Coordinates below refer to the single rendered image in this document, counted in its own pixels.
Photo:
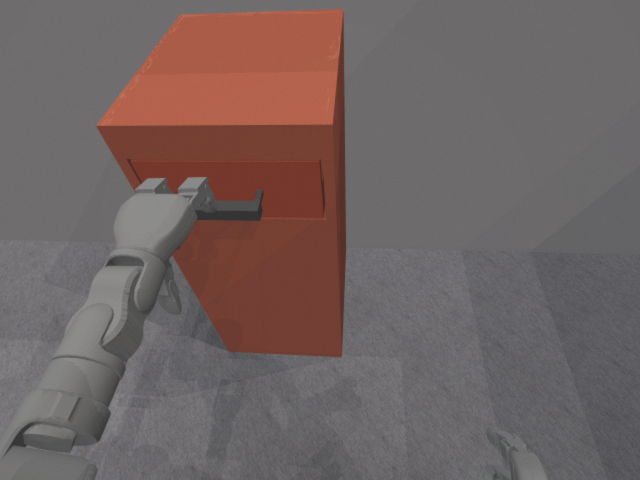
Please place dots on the right robot hand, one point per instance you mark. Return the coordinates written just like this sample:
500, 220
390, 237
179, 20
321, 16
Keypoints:
523, 465

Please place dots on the left robot hand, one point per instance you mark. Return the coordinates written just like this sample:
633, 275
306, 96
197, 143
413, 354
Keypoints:
158, 221

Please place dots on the left robot upper arm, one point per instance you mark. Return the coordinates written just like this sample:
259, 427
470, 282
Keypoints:
22, 463

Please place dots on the left robot forearm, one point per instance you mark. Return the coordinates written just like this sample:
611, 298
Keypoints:
69, 406

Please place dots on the drawer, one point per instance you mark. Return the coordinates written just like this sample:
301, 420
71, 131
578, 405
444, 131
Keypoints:
292, 188

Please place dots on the cabinet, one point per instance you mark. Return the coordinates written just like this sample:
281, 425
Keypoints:
251, 85

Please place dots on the handle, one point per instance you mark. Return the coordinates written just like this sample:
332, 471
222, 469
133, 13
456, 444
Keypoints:
235, 210

